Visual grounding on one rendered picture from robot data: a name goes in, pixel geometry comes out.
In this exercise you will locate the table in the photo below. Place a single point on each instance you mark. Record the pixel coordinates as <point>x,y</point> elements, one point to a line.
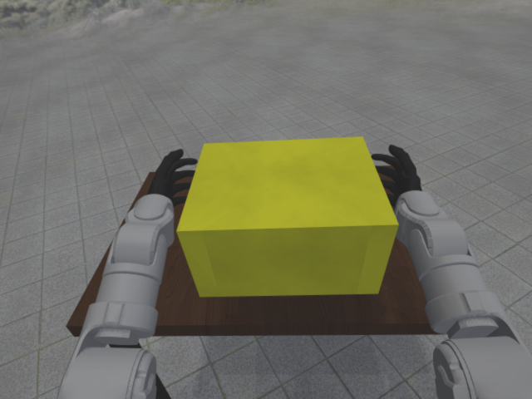
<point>398,309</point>

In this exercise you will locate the robot left forearm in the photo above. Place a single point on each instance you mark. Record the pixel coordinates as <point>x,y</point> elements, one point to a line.
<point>124,310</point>

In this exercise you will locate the robot left hand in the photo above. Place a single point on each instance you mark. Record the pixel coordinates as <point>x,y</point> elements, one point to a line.
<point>165,177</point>

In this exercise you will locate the robot right upper arm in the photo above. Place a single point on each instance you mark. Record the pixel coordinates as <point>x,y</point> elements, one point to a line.
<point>482,368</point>

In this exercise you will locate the carton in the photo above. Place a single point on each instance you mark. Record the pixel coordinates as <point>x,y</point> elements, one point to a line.
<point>287,217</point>

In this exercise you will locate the robot right hand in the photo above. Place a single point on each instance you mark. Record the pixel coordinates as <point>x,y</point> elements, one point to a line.
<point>404,173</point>

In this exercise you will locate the robot right forearm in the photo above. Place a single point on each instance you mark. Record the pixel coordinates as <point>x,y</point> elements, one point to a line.
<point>459,302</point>

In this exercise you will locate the robot left upper arm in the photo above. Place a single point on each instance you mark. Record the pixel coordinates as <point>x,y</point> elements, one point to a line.
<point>112,373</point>

